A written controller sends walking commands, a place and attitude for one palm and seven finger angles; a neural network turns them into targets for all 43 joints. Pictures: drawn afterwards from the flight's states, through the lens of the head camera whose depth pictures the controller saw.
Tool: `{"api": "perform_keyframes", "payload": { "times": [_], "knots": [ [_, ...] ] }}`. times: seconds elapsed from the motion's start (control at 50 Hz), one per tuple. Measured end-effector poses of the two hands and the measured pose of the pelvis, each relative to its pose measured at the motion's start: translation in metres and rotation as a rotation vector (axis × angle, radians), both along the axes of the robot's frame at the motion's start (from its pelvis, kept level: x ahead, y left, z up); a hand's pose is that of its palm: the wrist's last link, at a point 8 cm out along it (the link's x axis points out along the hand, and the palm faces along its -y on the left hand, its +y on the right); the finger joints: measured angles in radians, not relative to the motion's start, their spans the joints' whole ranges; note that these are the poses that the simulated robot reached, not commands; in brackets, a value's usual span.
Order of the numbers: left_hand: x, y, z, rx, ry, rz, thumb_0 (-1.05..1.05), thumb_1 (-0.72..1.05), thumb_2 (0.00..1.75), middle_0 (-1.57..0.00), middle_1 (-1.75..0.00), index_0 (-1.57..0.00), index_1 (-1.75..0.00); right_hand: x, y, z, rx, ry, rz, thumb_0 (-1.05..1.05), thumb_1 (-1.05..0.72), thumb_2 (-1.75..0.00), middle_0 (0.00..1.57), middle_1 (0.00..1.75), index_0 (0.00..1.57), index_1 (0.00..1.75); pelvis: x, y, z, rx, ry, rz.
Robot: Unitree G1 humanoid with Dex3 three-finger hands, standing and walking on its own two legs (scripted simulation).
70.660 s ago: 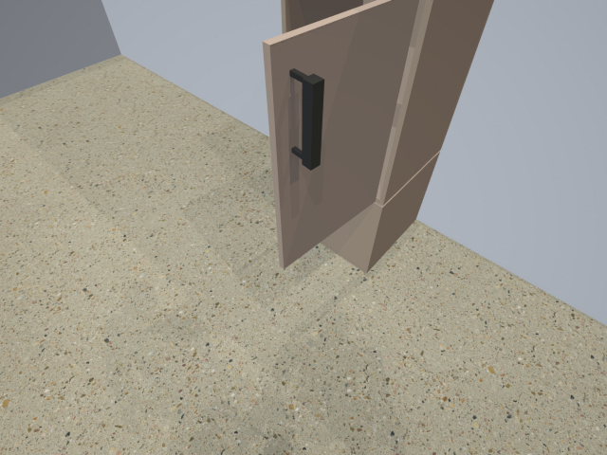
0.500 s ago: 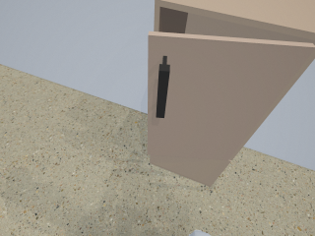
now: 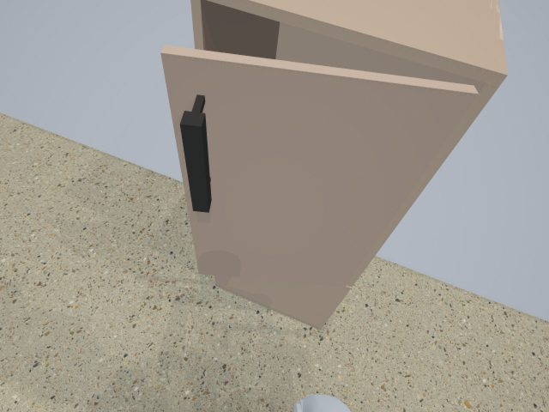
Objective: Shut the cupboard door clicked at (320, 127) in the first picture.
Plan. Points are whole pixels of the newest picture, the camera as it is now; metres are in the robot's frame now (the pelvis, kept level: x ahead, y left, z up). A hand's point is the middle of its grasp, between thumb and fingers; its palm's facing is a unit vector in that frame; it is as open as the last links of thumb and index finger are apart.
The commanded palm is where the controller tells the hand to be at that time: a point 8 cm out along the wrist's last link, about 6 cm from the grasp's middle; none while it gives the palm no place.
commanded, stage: shuffle to correct the standing spot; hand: left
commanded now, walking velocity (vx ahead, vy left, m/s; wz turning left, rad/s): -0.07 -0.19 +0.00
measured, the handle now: (201, 157) +0.43 +0.14 +0.12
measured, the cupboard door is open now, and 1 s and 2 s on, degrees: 18 18 18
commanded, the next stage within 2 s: come to a stop and stand still in 0.04 s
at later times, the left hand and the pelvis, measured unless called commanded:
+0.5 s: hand out of the picture +0.02 +0.06 -0.15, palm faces +0.07 -0.96 -0.26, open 7.3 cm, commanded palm none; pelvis -0.03 -0.13 +0.01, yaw +0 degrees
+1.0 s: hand out of the picture -0.06 +0.14 -0.17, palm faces +0.07 -0.98 -0.16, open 7.4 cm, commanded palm none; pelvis -0.05 -0.05 +0.01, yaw +1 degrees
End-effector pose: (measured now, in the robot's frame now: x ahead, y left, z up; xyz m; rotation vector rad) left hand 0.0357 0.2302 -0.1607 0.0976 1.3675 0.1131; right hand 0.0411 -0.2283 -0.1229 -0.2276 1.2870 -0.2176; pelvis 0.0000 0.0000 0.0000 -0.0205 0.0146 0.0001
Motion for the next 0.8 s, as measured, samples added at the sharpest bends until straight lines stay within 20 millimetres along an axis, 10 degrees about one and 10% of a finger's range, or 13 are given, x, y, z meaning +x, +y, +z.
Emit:
{"api": "perform_keyframes", "payload": {
  "times": [0.38,0.6,0.8],
  "knots": [
    [0.004,-0.113,0.037,0.128,-0.080,-0.025,0.00,0.92,0.90,-0.20,-0.30,-0.20,-0.30,-0.031,-0.140,-0.028,0.077,0.092,-0.050,0.00,-0.91,-0.90,0.19,0.29,0.19,0.30,-0.012,-0.116,0.002,0.053,-0.005,-0.003],
    [-0.073,-0.116,0.042,0.135,-0.029,0.079,0.00,0.91,0.90,-0.20,-0.30,-0.20,-0.30,0.018,-0.132,-0.007,0.103,-0.036,0.091,0.00,-0.91,-0.90,0.19,0.29,0.19,0.30,-0.039,-0.122,0.012,0.075,-0.021,0.019],
    [-0.148,-0.068,0.017,0.071,0.101,0.137,0.00,0.90,0.90,-0.20,-0.30,-0.20,-0.30,0.034,-0.077,0.007,0.064,-0.179,0.161,0.00,-0.91,-0.90,0.19,0.29,0.19,0.30,-0.054,-0.073,0.001,0.024,-0.015,0.022]
  ]
}}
